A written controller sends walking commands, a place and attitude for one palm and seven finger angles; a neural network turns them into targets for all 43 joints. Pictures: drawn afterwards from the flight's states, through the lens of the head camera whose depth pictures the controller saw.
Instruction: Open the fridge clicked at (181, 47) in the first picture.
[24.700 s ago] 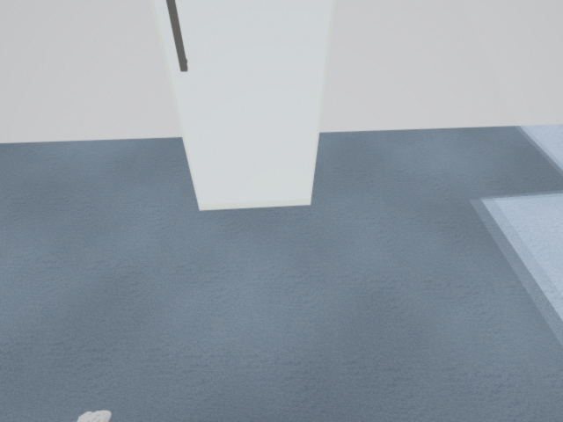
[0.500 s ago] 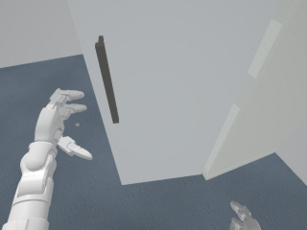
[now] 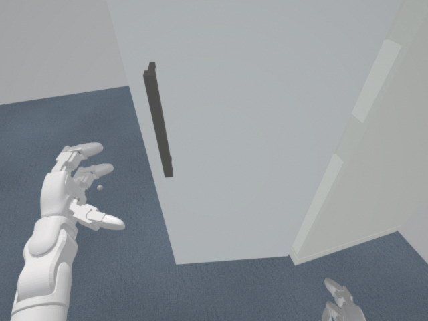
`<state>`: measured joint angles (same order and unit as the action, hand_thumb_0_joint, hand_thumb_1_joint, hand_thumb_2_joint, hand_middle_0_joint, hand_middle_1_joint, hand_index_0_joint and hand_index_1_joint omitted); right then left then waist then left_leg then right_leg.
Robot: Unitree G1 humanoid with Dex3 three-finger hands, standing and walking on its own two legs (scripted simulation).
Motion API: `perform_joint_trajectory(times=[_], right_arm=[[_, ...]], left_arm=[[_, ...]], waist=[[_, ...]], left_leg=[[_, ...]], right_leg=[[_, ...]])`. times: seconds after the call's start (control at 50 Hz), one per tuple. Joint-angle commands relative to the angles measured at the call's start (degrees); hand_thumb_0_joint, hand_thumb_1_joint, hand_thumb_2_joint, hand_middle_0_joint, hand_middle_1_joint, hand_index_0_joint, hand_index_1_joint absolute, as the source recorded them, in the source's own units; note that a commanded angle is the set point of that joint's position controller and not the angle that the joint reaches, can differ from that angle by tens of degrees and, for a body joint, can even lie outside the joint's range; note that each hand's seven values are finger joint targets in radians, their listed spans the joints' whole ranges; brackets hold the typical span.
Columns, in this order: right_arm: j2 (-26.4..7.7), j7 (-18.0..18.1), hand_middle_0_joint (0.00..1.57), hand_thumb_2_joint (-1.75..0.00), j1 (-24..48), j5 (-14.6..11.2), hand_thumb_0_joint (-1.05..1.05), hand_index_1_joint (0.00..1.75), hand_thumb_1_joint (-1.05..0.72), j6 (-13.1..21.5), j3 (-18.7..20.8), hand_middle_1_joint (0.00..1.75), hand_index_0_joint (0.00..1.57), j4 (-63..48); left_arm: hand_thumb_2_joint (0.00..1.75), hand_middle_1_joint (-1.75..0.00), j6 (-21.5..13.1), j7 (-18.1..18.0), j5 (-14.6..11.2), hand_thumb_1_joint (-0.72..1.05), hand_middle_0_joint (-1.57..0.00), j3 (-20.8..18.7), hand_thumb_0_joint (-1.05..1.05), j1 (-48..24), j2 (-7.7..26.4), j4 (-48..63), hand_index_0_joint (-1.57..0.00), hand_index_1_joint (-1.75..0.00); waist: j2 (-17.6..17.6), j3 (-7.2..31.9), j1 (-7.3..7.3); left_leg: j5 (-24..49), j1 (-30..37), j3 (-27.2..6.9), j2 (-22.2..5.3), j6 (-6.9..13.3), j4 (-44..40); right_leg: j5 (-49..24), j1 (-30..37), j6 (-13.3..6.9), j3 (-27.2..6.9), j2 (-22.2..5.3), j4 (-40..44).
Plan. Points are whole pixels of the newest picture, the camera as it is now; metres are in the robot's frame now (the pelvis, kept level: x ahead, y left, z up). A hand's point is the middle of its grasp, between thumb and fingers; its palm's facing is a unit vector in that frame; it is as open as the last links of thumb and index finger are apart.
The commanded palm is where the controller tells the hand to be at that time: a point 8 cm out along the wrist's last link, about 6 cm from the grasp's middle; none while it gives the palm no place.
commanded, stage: draw the hand back to the body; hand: left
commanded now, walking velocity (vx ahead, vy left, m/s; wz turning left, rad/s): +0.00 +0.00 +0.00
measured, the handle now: (161, 126) +0.47 +0.18 +0.13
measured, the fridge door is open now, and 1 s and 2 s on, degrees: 77 77 77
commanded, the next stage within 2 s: step back with the hand held close in 1.44 s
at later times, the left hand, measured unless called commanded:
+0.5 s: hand (69, 206) +0.23 +0.26 +0.15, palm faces +0.38 -0.89 -0.25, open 14.1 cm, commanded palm +0.19 +0.29 +0.16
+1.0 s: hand (42, 204) +0.22 +0.28 +0.17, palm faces +0.45 -0.82 -0.36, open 9.4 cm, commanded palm +0.17 +0.32 +0.19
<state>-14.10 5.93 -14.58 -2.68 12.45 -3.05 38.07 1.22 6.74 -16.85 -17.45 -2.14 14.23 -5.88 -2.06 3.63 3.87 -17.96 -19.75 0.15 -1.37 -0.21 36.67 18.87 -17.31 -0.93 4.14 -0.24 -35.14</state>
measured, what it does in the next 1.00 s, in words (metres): stands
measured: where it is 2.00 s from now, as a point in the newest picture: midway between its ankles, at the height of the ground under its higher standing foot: outside the picture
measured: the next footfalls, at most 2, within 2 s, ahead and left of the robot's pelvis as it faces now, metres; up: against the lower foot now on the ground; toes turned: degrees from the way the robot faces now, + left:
none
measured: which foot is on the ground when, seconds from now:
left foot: down 0.00-1.00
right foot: down 0.00-1.00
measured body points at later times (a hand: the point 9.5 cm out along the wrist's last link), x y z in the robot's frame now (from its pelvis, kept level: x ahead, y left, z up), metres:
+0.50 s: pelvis +0.00 +0.00 +0.01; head -0.02 -0.01 +0.46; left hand +0.21 +0.30 +0.16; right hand +0.20 -0.21 -0.06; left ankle +0.01 +0.12 -0.73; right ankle +0.00 -0.11 -0.73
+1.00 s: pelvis +0.02 +0.02 +0.02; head -0.01 +0.00 +0.47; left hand +0.19 +0.33 +0.19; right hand +0.20 -0.21 -0.07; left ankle +0.01 +0.12 -0.73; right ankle +0.00 -0.11 -0.73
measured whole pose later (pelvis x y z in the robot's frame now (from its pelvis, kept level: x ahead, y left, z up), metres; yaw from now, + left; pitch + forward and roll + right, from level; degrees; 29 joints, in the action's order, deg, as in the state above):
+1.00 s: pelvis +0.02 +0.02 +0.02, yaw -1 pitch -5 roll +0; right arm -12.9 4.4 -12.2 1.2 7.3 -1.6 38.0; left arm -2.9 -5.1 -3.8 -19.1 22.6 19.8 18.6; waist -2.4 -0.4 4.6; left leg -14.1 -4.7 2.2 0.1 1.1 23.6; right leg 14.5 -2.9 0.6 2.3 -1.3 -22.3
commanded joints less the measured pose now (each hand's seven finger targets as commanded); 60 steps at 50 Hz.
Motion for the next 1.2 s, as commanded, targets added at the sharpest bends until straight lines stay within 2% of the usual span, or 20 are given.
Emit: perform_joint_trajectory(times=[0.0,0.04,0.08,0.14,0.24,0.28,0.34,0.36,0.38,0.4,0.46,0.54,0.62,0.76,0.82,0.92,0.98,1.04,1.1,1.18], right_arm=[[-6.5,0.0,0.2,-0.9,7.0,0.3,0.0,0.3,-0.9,5.0,2.5,0.3,0.2,-10.2],[-6.7,0.2,0.2,-0.9,7.1,0.5,0.0,0.3,-0.9,4.9,2.5,0.3,0.2,-10.1],[-6.6,0.3,0.2,-0.9,7.7,0.3,0.0,0.3,-0.9,4.7,2.4,0.3,0.2,-10.0],[-6.2,0.2,0.2,-0.9,8.2,0.2,0.0,0.3,-0.9,4.3,2.3,0.3,0.2,-10.4],[-5.8,0.3,0.2,-0.9,9.0,0.2,0.0,0.3,-0.9,4.0,2.0,0.3,0.2,-11.0],[-6.0,0.6,0.2,-0.9,9.0,0.2,0.0,0.3,-0.9,4.2,2.0,0.3,0.2,-10.8],[-5.8,1.1,0.2,-0.9,9.2,0.1,0.0,0.3,-0.9,4.7,1.8,0.3,0.2,-10.5],[-6.5,0.9,0.2,-0.9,9.3,2.1,0.0,0.3,-0.9,4.2,2.4,0.3,0.2,-9.5],[-6.3,0.7,0.2,-0.9,8.9,2.7,0.0,0.3,-0.9,3.8,2.4,0.3,0.2,-8.7],[-5.5,0.3,0.2,-0.9,9.3,2.6,0.0,0.3,-0.9,3.1,2.1,0.3,0.2,-8.8],[-5.3,0.0,0.2,-0.9,9.9,2.8,0.0,0.3,-0.9,1.5,2.0,0.3,0.2,-9.4],[-5.3,0.3,0.2,-0.9,10.4,3.0,0.0,0.3,-0.9,0.5,2.4,0.3,0.2,-9.2],[-5.3,0.4,0.2,-0.9,11.0,3.3,0.0,0.3,-0.9,-0.2,2.5,0.3,0.2,-8.7],[-5.4,-0.3,0.2,-0.9,10.9,3.5,0.0,0.3,-0.9,-0.8,3.0,0.3,0.2,-8.8],[-5.4,-0.6,0.2,-0.9,10.8,3.6,0.0,0.3,-0.9,-1.1,3.3,0.3,0.2,-9.1],[-5.2,-1.1,0.2,-0.9,10.5,3.5,0.0,0.3,-0.9,-1.7,3.6,0.3,0.2,-9.3],[-5.5,-1.0,0.2,-0.9,10.3,3.7,0.0,0.3,-0.9,-2.0,3.9,0.3,0.2,-9.5],[-4.9,-1.1,0.2,-0.9,10.3,3.5,0.0,0.3,-0.9,-2.4,3.9,0.3,0.2,-9.8],[-5.1,-1.1,0.2,-0.9,10.2,3.4,0.0,0.3,-0.9,-2.5,3.8,0.3,0.2,-9.7],[-5.4,-0.9,0.2,-0.9,10.4,3.6,0.0,0.3,-0.9,-2.6,3.9,0.3,0.2,-9.5]], left_arm=[[0.2,-1.15,-0.4,-1.6,3.3,-0.55,-0.25,0.0,0.0,-10.7,10.8,20.0,-0.25,-1.15],[0.2,-1.15,-0.6,-0.2,0.7,-0.55,-0.25,-3.1,0.0,-7.8,11.6,20.5,-0.25,-1.15],[0.2,-1.15,-0.1,0.6,-0.8,-0.55,-0.25,-5.3,0.0,-5.5,12.4,20.8,-0.25,-1.15],[0.2,-1.15,1.7,0.5,-1.0,-0.55,-0.25,-6.5,0.0,-2.1,12.4,21.4,-0.25,-1.15],[0.2,-1.15,2.6,0.3,-0.4,-0.55,-0.25,-5.0,0.0,-2.5,11.5,27.7,-0.25,-1.15],[0.24,-1.11,2.6,0.7,-0.5,-0.48,-0.25,-4.5,0.0,-2.4,11.1,29.0,-0.25,-1.11],[0.29,-1.04,2.9,1.2,-0.6,-0.37,-0.24,-3.8,0.0,-2.9,10.9,30.2,-0.24,-1.04],[0.31,-1.02,-0.5,-5.2,8.0,-0.33,-0.24,-6.2,0.0,-1.8,21.2,31.6,-0.24,-1.02],[0.32,-1.0,-1.4,-7.8,8.7,-0.3,-0.24,-6.5,0.0,2.7,18.9,28.3,-0.24,-1.0],[0.34,-0.98,-2.3,-8.9,9.8,-0.26,-0.24,-3.0,0.0,4.9,14.9,28.2,-0.24,-0.98],[0.39,-0.92,-4.5,-11.0,11.3,-0.15,-0.24,-1.3,0.0,6.0,14.1,30.9,-0.24,-0.92],[0.46,-0.83,-6.2,-12.7,12.2,-0.01,-0.23,-2.9,0.0,7.9,15.4,30.5,-0.23,-0.83],[0.53,-0.75,-7.4,-13.3,12.9,0.14,-0.23,-4.8,0.0,8.5,16.8,31.2,-0.23,-0.75],[0.65,-0.6,-8.3,-13.4,13.3,0.39,-0.22,-6.1,0.0,12.5,16.7,34.4,-0.22,-0.6],[0.71,-0.53,-8.1,-13.2,13.2,0.5,-0.21,-7.1,0.0,15.9,16.9,34.6,-0.21,-0.53],[0.8,-0.43,-7.9,-13.1,13.2,0.68,-0.21,-8.1,0.0,18.0,16.9,37.1,-0.21,-0.43],[0.85,-0.36,-7.7,-13.2,13.0,0.79,-0.2,-10.0,0.0,19.6,18.3,37.1,-0.2,-0.36],[0.9,-0.3,-7.5,-13.1,12.9,0.9,-0.2,-9.4,0.0,20.1,17.1,38.5,-0.2,-0.3],[0.9,-0.3,-6.9,-13.0,12.9,0.9,-0.2,-7.8,0.0,19.5,15.6,37.0,-0.2,-0.3],[0.9,-0.3,-6.9,-13.3,13.3,0.9,-0.2,-8.7,0.0,17.7,17.2,38.3,-0.2,-0.3]], waist=[[0.0,9.1,-0.51],[3.0,9.8,0.06],[2.1,8.8,0.87],[1.2,7.3,1.49],[-0.9,6.5,0.74],[0.4,5.7,0.43],[-1.4,4.9,0.23],[-1.8,1.7,0.33],[0.2,-0.8,0.23],[0.4,-1.3,-0.3],[-2.1,0.5,-0.2],[1.4,0.2,-0.02],[-1.7,0.3,0.57],[-2.0,0.6,0.97],[-0.2,-0.1,1.19],[-3.1,-0.2,1.14],[-0.4,-0.5,1.26],[-1.3,-0.7,0.88],[-1.2,-2.4,0.48],[-1.6,-0.5,0.89]], left_leg=[[12.8,6.1,-0.2,1.5,2.2,-6.6],[13.5,6.1,0.0,1.7,2.0,-6.7],[13.1,5.7,0.1,1.8,1.7,-7.0],[13.1,5.9,0.5,1.9,1.7,-7.8],[13.1,7.9,0.3,1.8,1.8,-8.5],[12.9,8.4,-0.1,1.6,1.8,-8.5],[11.6,9.3,-0.4,1.7,1.7,-9.1],[10.2,8.8,0.0,2.6,2.2,-9.8],[9.1,7.7,0.1,2.5,2.2,-10.2],[8.7,8.5,0.1,2.0,2.3,-10.9],[8.4,11.6,0.1,1.7,2.2,-12.9],[8.1,12.5,0.3,1.1,2.4,-14.7],[9.3,14.0,0.4,1.5,2.2,-15.9],[14.1,15.2,0.1,1.2,1.7,-16.9],[16.6,15.0,0.3,1.0,1.8,-16.7],[18.6,15.6,0.2,0.7,1.2,-16.8],[18.9,15.5,0.3,0.8,1.3,-16.8],[18.8,15.3,0.4,0.5,1.3,-16.4],[17.8,14.9,0.5,0.5,1.4,-16.6],[18.0,15.9,0.2,0.8,1.3,-16.8]], right_leg=[[-15.7,3.8,0.1,-1.9,0.5,6.0],[-17.8,5.5,0.3,-1.9,0.7,6.2],[-17.2,6.2,0.2,-2.1,0.6,6.7],[-17.4,5.9,0.4,-2.1,0.4,7.2],[-16.0,5.5,0.2,-1.8,0.5,8.0],[-15.5,5.2,0.3,-1.5,0.8,8.2],[-13.8,4.6,0.2,-1.3,0.8,8.7],[-11.7,4.2,0.6,-3.5,-0.4,12.7],[-9.9,4.0,0.6,-3.2,-0.7,13.6],[-9.2,4.7,0.6,-3.0,-1.0,13.3],[-8.5,6.6,0.6,-2.8,-0.6,13.7],[-7.4,8.4,0.8,-2.5,-0.6,14.8],[-8.6,9.6,0.5,-2.5,-0.5,16.0],[-13.2,12.1,0.3,-2.0,-0.1,15.7],[-15.8,12.8,0.3,-1.8,-0.1,15.6],[-16.7,12.9,0.2,-1.7,-0.1,15.3],[-17.2,13.0,0.2,-1.6,0.1,15.8],[-17.0,13.1,0.3,-1.6,-0.2,15.2],[-16.1,12.2,0.3,-1.5,-0.3,15.6],[-16.2,12.9,0.2,-1.5,-0.1,15.9]])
